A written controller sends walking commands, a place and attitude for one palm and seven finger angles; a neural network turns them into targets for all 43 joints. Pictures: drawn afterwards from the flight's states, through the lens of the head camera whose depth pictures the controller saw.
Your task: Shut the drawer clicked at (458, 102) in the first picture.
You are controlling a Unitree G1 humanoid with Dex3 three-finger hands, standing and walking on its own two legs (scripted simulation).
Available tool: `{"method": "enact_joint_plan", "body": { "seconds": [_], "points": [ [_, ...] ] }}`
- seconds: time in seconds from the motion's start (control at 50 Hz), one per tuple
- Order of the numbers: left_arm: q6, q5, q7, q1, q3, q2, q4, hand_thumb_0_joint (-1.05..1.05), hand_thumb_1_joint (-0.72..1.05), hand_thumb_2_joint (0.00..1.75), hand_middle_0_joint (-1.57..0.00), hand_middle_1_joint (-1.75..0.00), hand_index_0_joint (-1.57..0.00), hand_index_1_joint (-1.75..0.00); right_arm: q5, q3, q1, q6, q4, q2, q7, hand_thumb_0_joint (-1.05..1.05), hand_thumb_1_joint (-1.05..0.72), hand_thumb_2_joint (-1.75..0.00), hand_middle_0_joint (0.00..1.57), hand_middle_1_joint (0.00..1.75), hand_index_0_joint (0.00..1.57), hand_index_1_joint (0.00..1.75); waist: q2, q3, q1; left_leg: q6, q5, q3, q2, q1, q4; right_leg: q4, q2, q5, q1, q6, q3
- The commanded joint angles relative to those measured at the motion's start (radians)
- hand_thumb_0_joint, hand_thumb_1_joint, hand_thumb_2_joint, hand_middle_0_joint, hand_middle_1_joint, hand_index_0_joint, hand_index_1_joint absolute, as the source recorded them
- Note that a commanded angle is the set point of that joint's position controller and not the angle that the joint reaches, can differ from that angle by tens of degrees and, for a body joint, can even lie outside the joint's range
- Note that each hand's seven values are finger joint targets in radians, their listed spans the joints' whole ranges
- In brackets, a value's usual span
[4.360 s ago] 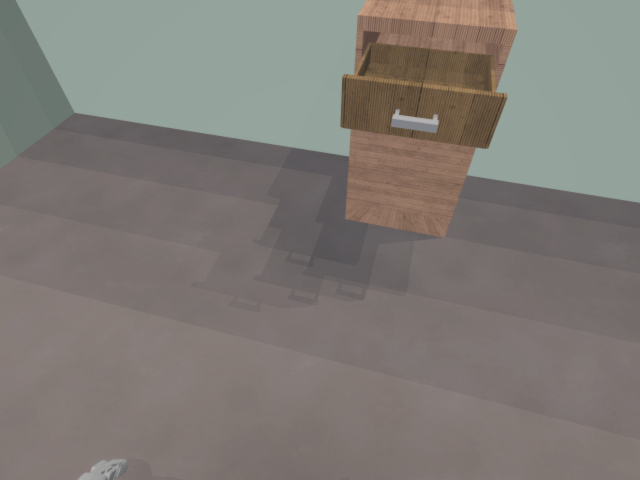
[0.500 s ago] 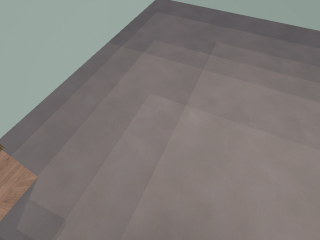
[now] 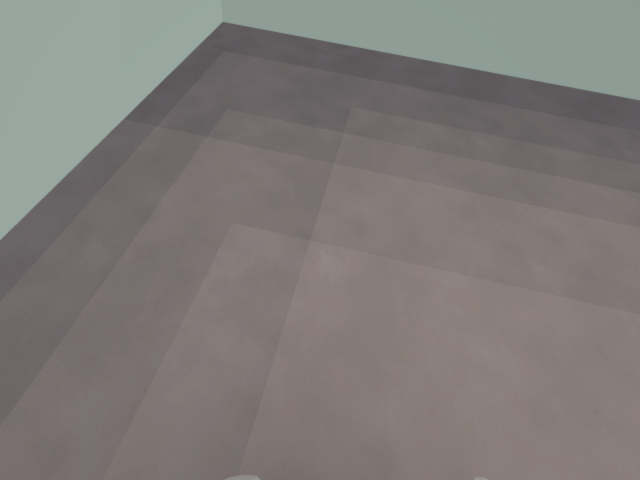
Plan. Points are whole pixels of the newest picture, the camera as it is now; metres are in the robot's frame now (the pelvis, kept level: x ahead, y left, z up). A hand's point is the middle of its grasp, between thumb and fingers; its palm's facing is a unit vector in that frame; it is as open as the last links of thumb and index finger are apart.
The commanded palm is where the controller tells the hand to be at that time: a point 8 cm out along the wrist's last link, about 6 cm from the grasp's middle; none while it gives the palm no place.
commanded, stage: turn to face it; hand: left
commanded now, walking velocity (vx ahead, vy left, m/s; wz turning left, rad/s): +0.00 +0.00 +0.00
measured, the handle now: out of the picture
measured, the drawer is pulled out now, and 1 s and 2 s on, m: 0.30 0.30 0.30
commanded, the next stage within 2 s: none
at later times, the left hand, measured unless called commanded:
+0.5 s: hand (205, 450) +0.18 +0.17 -0.14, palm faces +0.11 -0.97 -0.21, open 7.4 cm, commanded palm none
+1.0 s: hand out of the picture -0.07 +0.19 -0.16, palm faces +0.49 -0.82 -0.28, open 7.4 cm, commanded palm none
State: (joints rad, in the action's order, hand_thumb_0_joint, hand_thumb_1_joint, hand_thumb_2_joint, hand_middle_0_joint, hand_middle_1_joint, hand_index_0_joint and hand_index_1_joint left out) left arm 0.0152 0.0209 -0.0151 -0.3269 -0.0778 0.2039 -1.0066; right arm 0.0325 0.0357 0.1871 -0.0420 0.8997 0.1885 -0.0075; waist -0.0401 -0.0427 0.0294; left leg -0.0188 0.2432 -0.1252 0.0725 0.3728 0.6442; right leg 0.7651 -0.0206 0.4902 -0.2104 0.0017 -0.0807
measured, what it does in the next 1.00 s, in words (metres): steps on the spot, turning left: right foot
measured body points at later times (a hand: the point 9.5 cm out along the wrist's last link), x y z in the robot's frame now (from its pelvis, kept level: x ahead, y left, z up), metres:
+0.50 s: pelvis +0.06 -0.01 +0.01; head +0.09 -0.03 +0.46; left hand +0.17 +0.22 -0.12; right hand +0.02 -0.22 -0.16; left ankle +0.05 +0.09 -0.72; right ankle +0.06 -0.10 -0.73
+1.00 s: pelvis +0.04 +0.00 +0.00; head +0.07 +0.02 +0.45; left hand -0.10 +0.23 -0.14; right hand +0.30 -0.17 -0.11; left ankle -0.01 +0.10 -0.72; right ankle +0.06 -0.10 -0.72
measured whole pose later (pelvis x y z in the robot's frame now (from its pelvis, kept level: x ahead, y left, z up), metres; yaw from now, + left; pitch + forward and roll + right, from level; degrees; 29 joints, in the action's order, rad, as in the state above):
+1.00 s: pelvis +0.04 +0.00 +0.00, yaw +26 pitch +0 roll +1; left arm 0.03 0.03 0.01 -0.33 -0.07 0.25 -0.96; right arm 0.02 0.07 0.05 0.06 0.88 0.28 -0.03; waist -0.03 -0.09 0.06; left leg 0.04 0.33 -0.13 0.05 0.31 0.64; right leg 0.64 0.19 0.37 -0.23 0.00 0.36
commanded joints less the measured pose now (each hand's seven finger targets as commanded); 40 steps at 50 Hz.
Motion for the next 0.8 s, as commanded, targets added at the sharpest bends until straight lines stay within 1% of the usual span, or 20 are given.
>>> {"method": "enact_joint_plan", "body": {
  "seconds": [0.0, 0.02, 0.04, 0.08, 0.12, 0.16, 0.2, 0.32, 0.38, 0.42, 0.44, 0.46, 0.48, 0.5, 0.52, 0.54, 0.58, 0.66, 0.72, 0.78],
  "points": [
    [-0.031, 0.008, -0.013, 0.106, -0.031, 0.084, 0.108, 0.00, 0.90, 0.90, -0.20, -0.30, -0.20, -0.30, -0.002, 0.037, 0.168, -0.016, -0.011, 0.173, 0.038, 0.00, -0.90, -0.90, 0.20, 0.30, 0.20, 0.30, 0.202, -0.043, -0.081, -0.082, 0.167, 0.416, 0.361, -0.182, -0.463, 0.490, 0.075, -0.060, -0.417, -0.009, 0.038],
    [-0.028, 0.009, -0.016, 0.079, -0.025, 0.071, 0.085, 0.00, 0.90, 0.90, -0.20, -0.30, -0.20, -0.30, -0.004, 0.020, 0.120, -0.021, -0.008, 0.127, 0.042, 0.00, -0.90, -0.90, 0.20, 0.30, 0.20, 0.30, 0.185, -0.049, -0.052, -0.078, 0.003, 0.315, 0.317, -0.149, -0.448, 0.465, 0.098, -0.112, -0.380, 0.001, 0.050],
    [-0.021, 0.009, -0.011, 0.046, -0.017, 0.043, 0.062, 0.00, 0.90, 0.90, -0.20, -0.30, -0.20, -0.30, -0.004, 0.012, 0.122, -0.028, 0.005, 0.103, 0.045, 0.00, -0.90, -0.90, 0.20, 0.30, 0.20, 0.30, 0.175, -0.021, -0.037, -0.071, -0.219, 0.229, 0.267, -0.154, -0.421, 0.438, 0.090, -0.153, -0.334, 0.012, 0.052],
    [-0.013, -0.001, 0.006, -0.017, 0.001, 0.012, 0.020, 0.00, 0.90, 0.90, -0.20, -0.30, -0.20, -0.30, -0.011, 0.003, 0.137, -0.037, 0.043, 0.087, 0.050, 0.00, -0.90, -0.90, 0.20, 0.30, 0.20, 0.30, 0.185, 0.064, -0.017, -0.083, -0.547, 0.117, 0.218, -0.211, -0.365, 0.342, 0.088, -0.176, -0.260, 0.025, 0.063],
    [-0.012, -0.002, 0.018, -0.011, 0.014, -0.002, 0.003, 0.00, 0.90, 0.90, -0.20, -0.30, -0.20, -0.30, -0.016, 0.006, 0.162, -0.035, 0.077, 0.068, 0.051, 0.00, -0.90, -0.90, 0.20, 0.30, 0.20, 0.30, 0.170, 0.089, -0.019, -0.088, -0.746, 0.095, 0.187, -0.254, -0.334, 0.212, 0.089, -0.192, -0.212, 0.033, 0.098],
    [-0.009, -0.001, 0.027, 0.015, 0.022, -0.008, 0.004, 0.00, 0.90, 0.90, -0.20, -0.30, -0.20, -0.30, -0.019, 0.009, 0.183, -0.027, 0.103, 0.082, 0.049, 0.00, -0.90, -0.90, 0.20, 0.30, 0.20, 0.30, 0.166, 0.103, -0.022, -0.094, -0.829, 0.102, 0.180, -0.293, -0.314, 0.123, 0.082, -0.200, -0.191, 0.045, 0.119],
    [-0.005, -0.003, 0.035, 0.074, 0.022, 0.003, 0.017, 0.00, 0.90, 0.90, -0.20, -0.30, -0.20, -0.30, -0.018, 0.016, 0.200, -0.011, 0.120, 0.094, 0.046, 0.00, -0.90, -0.90, 0.20, 0.30, 0.20, 0.30, 0.196, 0.094, -0.038, -0.109, -0.808, 0.143, 0.187, -0.302, -0.302, 0.078, 0.079, -0.170, -0.190, 0.054, 0.129],
    [0.004, -0.009, 0.044, 0.205, 0.008, 0.019, 0.075, 0.00, 0.90, 0.90, -0.20, -0.30, -0.20, -0.30, -0.007, 0.044, 0.222, 0.031, 0.131, 0.127, 0.042, 0.00, -0.90, -0.90, 0.20, 0.30, 0.20, 0.30, 0.198, 0.044, -0.067, -0.161, -0.617, 0.310, 0.209, -0.266, -0.294, 0.023, 0.069, -0.042, -0.211, 0.054, 0.121],
    [0.001, -0.016, 0.048, 0.183, 0.000, 0.010, 0.086, 0.00, 0.90, 0.90, -0.20, -0.30, -0.20, -0.30, -0.005, 0.056, 0.192, 0.041, 0.115, 0.139, 0.038, 0.00, -0.90, -0.90, 0.20, 0.30, 0.20, 0.30, 0.186, 0.054, -0.048, -0.154, -0.534, 0.355, 0.186, -0.204, -0.276, -0.085, 0.051, -0.084, -0.129, 0.045, 0.123],
    [-0.009, -0.017, 0.052, 0.130, -0.004, 0.022, 0.084, 0.00, 0.90, 0.90, -0.20, -0.30, -0.20, -0.30, -0.013, 0.065, 0.167, 0.045, 0.098, 0.138, 0.034, 0.00, -0.90, -0.90, 0.20, 0.30, 0.20, 0.30, 0.150, 0.078, -0.021, -0.119, -0.467, 0.355, 0.149, -0.148, -0.221, -0.286, 0.051, -0.236, -0.001, 0.040, 0.132],
    [-0.019, -0.016, 0.056, 0.090, -0.011, 0.043, 0.078, 0.00, 0.90, 0.90, -0.20, -0.30, -0.20, -0.30, -0.020, 0.066, 0.158, 0.044, 0.088, 0.122, 0.028, 0.00, -0.90, -0.90, 0.20, 0.30, 0.20, 0.30, 0.096, 0.105, -0.004, -0.073, -0.348, 0.328, 0.107, -0.076, -0.169, -0.415, 0.098, -0.348, 0.122, 0.032, 0.100],
    [-0.029, -0.004, 0.065, 0.064, -0.023, 0.115, 0.077, 0.00, 0.90, 0.90, -0.20, -0.30, -0.20, -0.30, -0.032, 0.061, 0.171, 0.042, 0.069, 0.065, 0.020, 0.00, -0.90, -0.90, 0.20, 0.30, 0.20, 0.30, -0.102, 0.128, -0.005, 0.001, -0.075, 0.205, 0.001, 0.106, -0.027, -0.461, 0.297, -0.491, 0.294, -0.023, -0.062],
    [-0.031, -0.001, 0.064, 0.035, -0.031, 0.168, 0.088, 0.00, 0.90, 0.90, -0.20, -0.30, -0.20, -0.30, -0.023, 0.057, 0.157, 0.048, 0.038, 0.042, 0.020, 0.00, -0.90, -0.90, 0.20, 0.30, 0.20, 0.30, -0.249, 0.117, 0.007, 0.055, 0.344, 0.095, -0.101, 0.211, 0.181, -0.465, 0.504, -0.658, 0.274, -0.141, -0.182],
    [-0.036, -0.010, 0.064, 0.047, -0.029, 0.157, 0.099, 0.00, 0.90, 0.90, -0.20, -0.30, -0.20, -0.30, -0.011, 0.067, 0.127, 0.068, 0.048, 0.088, 0.019, 0.00, -0.90, -0.90, 0.20, 0.30, 0.20, 0.30, -0.258, 0.092, 0.007, 0.058, 0.369, 0.150, -0.056, 0.195, 0.355, -0.479, 0.497, -0.687, 0.157, -0.163, -0.150],
    [-0.030, -0.007, 0.067, 0.101, -0.024, 0.121, 0.116, 0.00, 0.90, 0.90, -0.20, -0.30, -0.20, -0.30, -0.013, 0.073, 0.119, 0.077, 0.051, 0.076, 0.016, 0.00, -0.90, -0.90, 0.20, 0.30, 0.20, 0.30, -0.148, 0.043, -0.024, 0.064, 0.311, 0.144, -0.042, 0.198, 0.468, -0.476, 0.458, -0.663, 0.100, -0.166, -0.105],
    [-0.030, -0.007, 0.064, 0.144, -0.012, 0.096, 0.127, 0.00, 0.90, 0.90, -0.20, -0.30, -0.20, -0.30, -0.011, 0.073, 0.119, 0.085, 0.069, 0.062, 0.009, 0.00, -0.90, -0.90, 0.20, 0.30, 0.20, 0.30, -0.066, -0.005, -0.050, 0.074, 0.226, 0.137, -0.022, 0.209, 0.540, -0.461, 0.396, -0.644, 0.064, -0.145, 0.002],
    [-0.038, -0.006, 0.059, 0.135, -0.004, 0.078, 0.131, 0.00, 0.90, 0.90, -0.20, -0.30, -0.20, -0.30, -0.009, 0.070, 0.118, 0.092, 0.066, 0.055, -0.001, 0.00, -0.90, -0.90, 0.20, 0.30, 0.20, 0.30, -0.095, -0.008, -0.055, 0.089, 0.150, 0.114, -0.015, 0.219, 0.588, -0.452, 0.347, -0.655, 0.051, -0.118, 0.093],
    [-0.037, 0.001, 0.058, 0.084, -0.010, 0.095, 0.134, 0.00, 0.90, 0.90, -0.20, -0.30, -0.20, -0.30, -0.007, 0.071, 0.043, 0.102, 0.030, 0.074, -0.008, 0.00, -0.90, -0.90, 0.20, 0.30, 0.20, 0.30, -0.114, -0.005, -0.035, 0.106, 0.123, 0.099, -0.002, 0.231, 0.561, -0.457, 0.355, -0.583, 0.069, -0.122, 0.130],
    [-0.032, 0.006, 0.055, 0.037, -0.013, 0.123, 0.127, 0.00, 0.90, 0.90, -0.20, -0.30, -0.20, -0.30, -0.009, 0.064, -0.046, 0.102, -0.011, 0.084, -0.013, 0.00, -0.90, -0.90, 0.20, 0.30, 0.20, 0.30, -0.111, 0.001, -0.007, 0.108, 0.149, 0.081, -0.002, 0.231, 0.469, -0.441, 0.375, -0.615, 0.115, -0.132, 0.143],
    [-0.026, 0.009, 0.050, 0.017, -0.014, 0.156, 0.126, 0.00, 0.90, 0.90, -0.20, -0.30, -0.20, -0.30, -0.012, 0.055, -0.107, 0.101, -0.041, 0.097, -0.018, 0.00, -0.90, -0.90, 0.20, 0.30, 0.20, 0.30, -0.128, 0.010, 0.005, 0.103, 0.154, 0.057, -0.005, 0.197, 0.376, -0.423, 0.387, -0.644, 0.125, -0.133, 0.179]
  ]
}}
